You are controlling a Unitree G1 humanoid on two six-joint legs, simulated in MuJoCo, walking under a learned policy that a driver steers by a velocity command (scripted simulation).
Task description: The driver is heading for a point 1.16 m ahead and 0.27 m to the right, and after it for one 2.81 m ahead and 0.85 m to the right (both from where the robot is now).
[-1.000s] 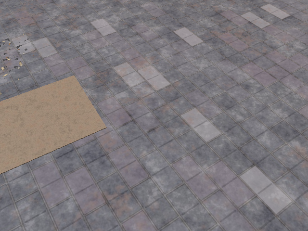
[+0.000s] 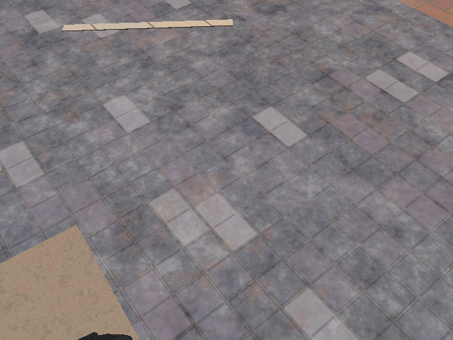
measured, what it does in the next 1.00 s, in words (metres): walks ahead, turning right: right foot, then left foot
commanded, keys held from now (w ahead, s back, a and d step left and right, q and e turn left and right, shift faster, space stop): w+shift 0.54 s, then w+e+shift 0.46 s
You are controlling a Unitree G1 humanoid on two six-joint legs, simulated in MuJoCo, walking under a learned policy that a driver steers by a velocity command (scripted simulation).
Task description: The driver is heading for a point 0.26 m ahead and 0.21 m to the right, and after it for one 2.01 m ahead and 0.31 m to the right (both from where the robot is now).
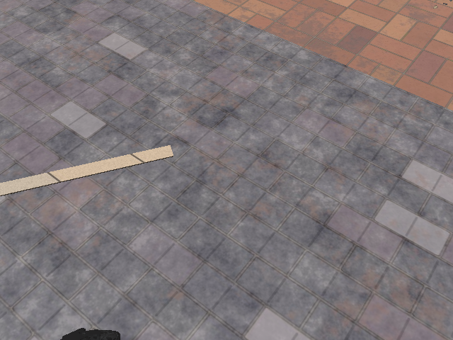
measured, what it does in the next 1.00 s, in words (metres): walks ahead, turning right: right foot, then left foot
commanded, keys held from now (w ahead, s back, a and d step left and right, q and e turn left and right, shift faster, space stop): w+e+shift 0.48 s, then w+shift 0.16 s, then w+q+shift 0.36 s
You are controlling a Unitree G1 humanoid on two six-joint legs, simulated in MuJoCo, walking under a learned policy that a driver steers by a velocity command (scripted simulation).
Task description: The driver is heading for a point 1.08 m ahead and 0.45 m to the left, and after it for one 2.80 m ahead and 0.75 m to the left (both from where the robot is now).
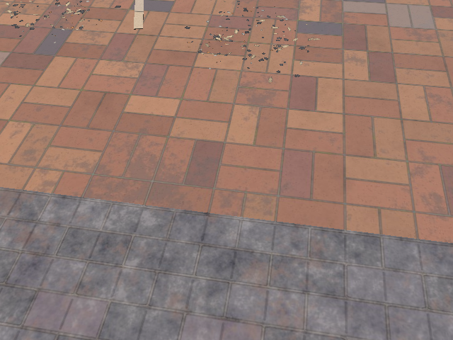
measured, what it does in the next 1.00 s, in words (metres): walks ahead, turning left: left foot, then right foot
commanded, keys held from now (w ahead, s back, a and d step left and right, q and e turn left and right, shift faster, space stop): w+q+shift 0.88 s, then w+shift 0.12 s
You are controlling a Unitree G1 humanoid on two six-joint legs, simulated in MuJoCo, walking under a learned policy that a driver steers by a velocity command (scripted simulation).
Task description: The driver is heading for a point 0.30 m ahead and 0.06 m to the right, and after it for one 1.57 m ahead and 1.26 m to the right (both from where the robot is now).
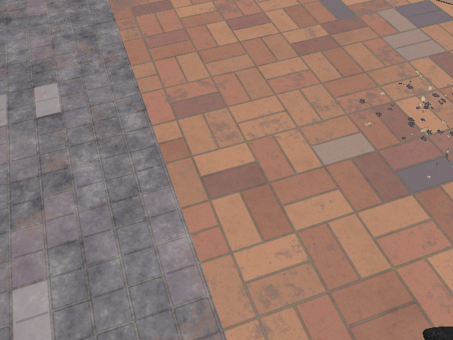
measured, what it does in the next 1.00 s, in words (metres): walks ahead, turning right: left foot, then right foot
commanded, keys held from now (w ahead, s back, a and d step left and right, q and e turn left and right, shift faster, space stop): w+shift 0.08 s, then e+shift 0.92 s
